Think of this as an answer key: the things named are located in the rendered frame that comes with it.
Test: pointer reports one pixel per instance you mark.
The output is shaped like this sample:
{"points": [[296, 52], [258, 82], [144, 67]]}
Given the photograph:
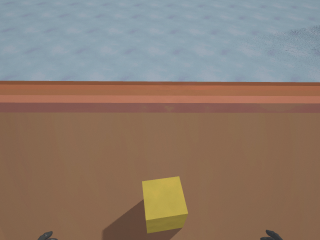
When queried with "carton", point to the carton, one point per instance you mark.
{"points": [[164, 204]]}

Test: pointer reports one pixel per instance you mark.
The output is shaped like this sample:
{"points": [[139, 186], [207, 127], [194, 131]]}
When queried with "robot right hand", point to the robot right hand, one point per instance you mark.
{"points": [[273, 236]]}

